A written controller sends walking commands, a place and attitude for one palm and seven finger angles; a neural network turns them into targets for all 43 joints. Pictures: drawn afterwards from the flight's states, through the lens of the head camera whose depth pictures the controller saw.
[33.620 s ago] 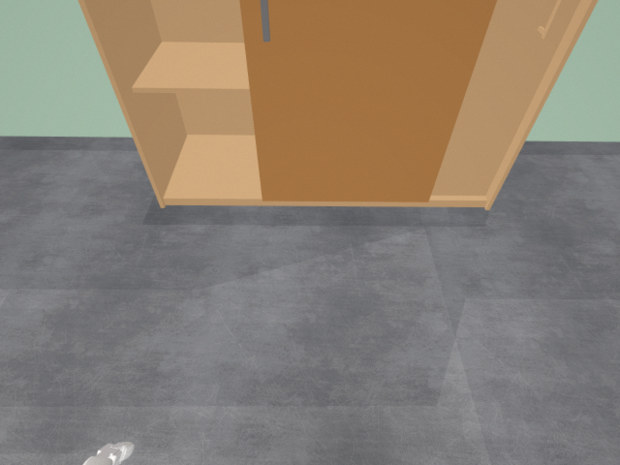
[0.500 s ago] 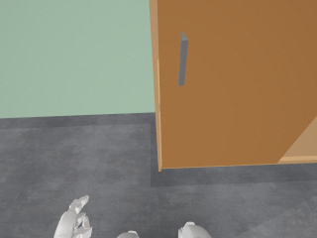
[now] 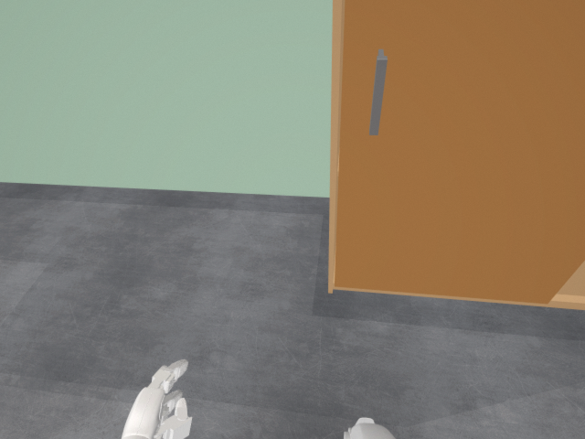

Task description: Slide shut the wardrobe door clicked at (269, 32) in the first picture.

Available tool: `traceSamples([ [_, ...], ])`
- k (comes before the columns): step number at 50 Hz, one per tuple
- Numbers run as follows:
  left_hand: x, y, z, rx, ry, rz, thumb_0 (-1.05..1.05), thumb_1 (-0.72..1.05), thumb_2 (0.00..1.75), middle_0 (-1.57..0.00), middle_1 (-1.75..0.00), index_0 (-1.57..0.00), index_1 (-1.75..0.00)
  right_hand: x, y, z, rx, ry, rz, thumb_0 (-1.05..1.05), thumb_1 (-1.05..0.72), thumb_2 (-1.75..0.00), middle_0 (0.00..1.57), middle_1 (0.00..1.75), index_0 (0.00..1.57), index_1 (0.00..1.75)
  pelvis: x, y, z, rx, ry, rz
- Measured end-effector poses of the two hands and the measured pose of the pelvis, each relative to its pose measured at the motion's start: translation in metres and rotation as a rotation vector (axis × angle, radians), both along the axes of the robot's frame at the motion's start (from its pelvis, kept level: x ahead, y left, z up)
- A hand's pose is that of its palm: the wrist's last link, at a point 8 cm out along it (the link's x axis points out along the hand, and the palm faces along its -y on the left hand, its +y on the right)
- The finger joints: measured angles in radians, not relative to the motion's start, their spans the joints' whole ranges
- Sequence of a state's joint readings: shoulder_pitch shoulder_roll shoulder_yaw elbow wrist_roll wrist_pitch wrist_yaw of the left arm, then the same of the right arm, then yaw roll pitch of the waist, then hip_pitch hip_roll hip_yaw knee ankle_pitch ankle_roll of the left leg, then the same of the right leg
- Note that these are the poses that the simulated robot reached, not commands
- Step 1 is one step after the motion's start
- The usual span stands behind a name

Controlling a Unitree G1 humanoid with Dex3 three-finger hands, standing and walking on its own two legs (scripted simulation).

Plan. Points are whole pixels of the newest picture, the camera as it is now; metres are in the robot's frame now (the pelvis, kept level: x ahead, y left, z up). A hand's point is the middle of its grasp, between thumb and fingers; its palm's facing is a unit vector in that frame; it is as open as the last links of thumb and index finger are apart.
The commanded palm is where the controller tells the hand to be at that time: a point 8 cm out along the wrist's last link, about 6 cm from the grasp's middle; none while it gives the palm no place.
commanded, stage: stop stepping back and stand still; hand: right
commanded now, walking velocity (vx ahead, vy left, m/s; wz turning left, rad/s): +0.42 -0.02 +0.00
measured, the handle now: (377, 93) +0.78 -0.19 +0.11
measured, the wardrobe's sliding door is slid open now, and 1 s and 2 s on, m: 0.00 0.00 0.00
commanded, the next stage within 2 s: let the arm hang, fingers relaxed in 1.68 s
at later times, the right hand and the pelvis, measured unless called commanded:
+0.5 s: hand out of the picture +0.12 -0.25 +0.21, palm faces +0.49 +0.71 -0.51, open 7.4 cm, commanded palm +0.08 -0.28 +0.19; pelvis -0.06 +0.02 +0.01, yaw +0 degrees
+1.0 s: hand out of the picture +0.17 -0.30 +0.19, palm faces +0.48 +0.76 -0.44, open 7.4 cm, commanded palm +0.11 -0.33 +0.19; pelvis -0.04 -0.03 +0.01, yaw +0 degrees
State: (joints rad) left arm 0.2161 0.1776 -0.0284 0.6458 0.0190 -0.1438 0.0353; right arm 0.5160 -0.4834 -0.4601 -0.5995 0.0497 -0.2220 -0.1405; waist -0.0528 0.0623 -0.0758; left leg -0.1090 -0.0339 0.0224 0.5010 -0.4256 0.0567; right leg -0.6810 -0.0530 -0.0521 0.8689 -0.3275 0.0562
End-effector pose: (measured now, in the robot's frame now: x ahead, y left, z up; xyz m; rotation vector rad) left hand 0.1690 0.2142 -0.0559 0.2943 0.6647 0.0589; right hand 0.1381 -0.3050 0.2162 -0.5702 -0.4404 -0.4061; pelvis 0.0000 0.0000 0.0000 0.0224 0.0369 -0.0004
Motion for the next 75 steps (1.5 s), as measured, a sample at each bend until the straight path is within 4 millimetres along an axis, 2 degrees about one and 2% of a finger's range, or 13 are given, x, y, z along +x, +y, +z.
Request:
traceSamples([
  [4,-0.046,0.019,-0.006,0.044,0.075,0.088,0.01,0.90,0.90,-0.20,-0.30,-0.21,-0.30,-0.011,-0.009,-0.002,0.036,-0.032,-0.020,0.02,-0.89,-0.90,0.21,0.30,0.22,0.30,0.000,-0.005,0.004,-0.022,-0.023,0.007],
  [10,-0.090,0.033,-0.024,0.065,0.078,0.211,0.01,0.90,0.90,-0.20,-0.30,-0.21,-0.30,0.003,-0.026,-0.034,0.147,0.016,-0.066,0.01,-0.89,-0.90,0.21,0.30,0.21,0.30,-0.025,-0.014,-0.010,-0.033,-0.067,0.000],
  [14,-0.114,0.024,-0.019,0.004,0.063,0.212,0.01,0.90,0.90,-0.20,-0.30,-0.21,-0.30,-0.001,0.001,-0.030,0.111,0.091,0.012,0.02,-0.90,-0.90,0.20,0.30,0.21,0.30,-0.043,-0.003,0.000,-0.029,-0.087,0.005],
  [19,-0.128,0.026,-0.029,-0.054,0.087,0.181,0.01,0.90,0.90,-0.20,-0.30,-0.21,-0.30,-0.037,0.039,-0.004,-0.055,0.088,0.092,0.02,-0.89,-0.90,0.21,0.30,0.21,0.30,-0.056,0.012,-0.002,-0.036,-0.071,-0.001],
  [24,-0.130,0.039,-0.033,-0.049,0.156,0.163,0.01,0.90,0.90,-0.20,-0.30,-0.21,-0.30,-0.061,0.024,0.010,-0.076,0.079,-0.029,0.01,-0.89,-0.90,0.22,0.30,0.22,0.30,-0.058,0.018,0.009,-0.063,-0.060,0.010],
  [29,-0.118,0.051,-0.028,-0.037,0.138,0.150,0.01,0.90,0.90,-0.20,-0.30,-0.21,-0.30,-0.060,0.001,-0.011,0.071,0.154,-0.187,0.01,-0.89,-0.90,0.21,0.30,0.22,0.30,-0.056,0.016,0.020,-0.077,-0.047,-0.011],
  [35,-0.091,0.052,-0.012,0.013,0.088,0.113,0.01,0.90,0.90,-0.20,-0.30,-0.21,-0.30,-0.043,0.018,-0.032,0.173,0.196,-0.132,0.02,-0.89,-0.90,0.21,0.30,0.21,0.30,-0.052,0.010,0.023,-0.080,-0.043,-0.027],
  [39,-0.068,0.043,0.003,0.041,0.026,0.104,0.01,0.90,0.90,-0.20,-0.30,-0.21,-0.30,-0.035,0.018,-0.021,0.124,0.130,-0.055,0.02,-0.89,-0.90,0.21,0.30,0.21,0.30,-0.045,0.003,0.018,-0.054,-0.035,-0.021],
  [44,-0.043,0.021,0.011,0.021,-0.022,0.115,0.01,0.90,0.90,-0.20,-0.30,-0.21,-0.30,-0.025,-0.006,-0.006,0.040,0.054,-0.042,0.02,-0.89,-0.90,0.21,0.30,0.22,0.30,-0.038,-0.009,0.011,-0.026,-0.038,-0.008],
  [49,-0.032,-0.007,0.011,-0.030,-0.051,0.094,0.01,0.90,0.90,-0.20,-0.30,-0.21,-0.30,-0.015,-0.026,-0.009,0.040,0.092,-0.057,0.02,-0.89,-0.90,0.21,0.30,0.21,0.30,-0.035,-0.024,0.011,-0.011,-0.034,0.000],
  [60,-0.062,-0.043,-0.005,-0.043,0.059,0.082,0.01,0.90,0.90,-0.20,-0.30,-0.21,-0.30,-0.022,-0.040,-0.031,0.096,0.184,-0.024,0.02,-0.89,-0.90,0.21,0.30,0.21,0.30,-0.041,-0.045,0.011,-0.004,-0.032,-0.003],
  [67,-0.082,-0.044,-0.009,-0.035,0.076,0.097,0.01,0.90,0.90,-0.20,-0.30,-0.21,-0.30,-0.033,-0.049,-0.016,0.057,0.132,-0.029,0.02,-0.89,-0.90,0.21,0.30,0.21,0.30,-0.052,-0.053,0.011,0.001,-0.040,-0.003],
  [75,-0.096,-0.036,-0.008,-0.028,0.063,0.124,0.01,0.90,0.90,-0.20,-0.30,-0.21,-0.30,-0.047,-0.053,-0.030,0.098,0.178,-0.060,0.02,-0.89,-0.90,0.21,0.30,0.21,0.30,-0.063,-0.055,0.012,0.000,-0.046,0.001],
])
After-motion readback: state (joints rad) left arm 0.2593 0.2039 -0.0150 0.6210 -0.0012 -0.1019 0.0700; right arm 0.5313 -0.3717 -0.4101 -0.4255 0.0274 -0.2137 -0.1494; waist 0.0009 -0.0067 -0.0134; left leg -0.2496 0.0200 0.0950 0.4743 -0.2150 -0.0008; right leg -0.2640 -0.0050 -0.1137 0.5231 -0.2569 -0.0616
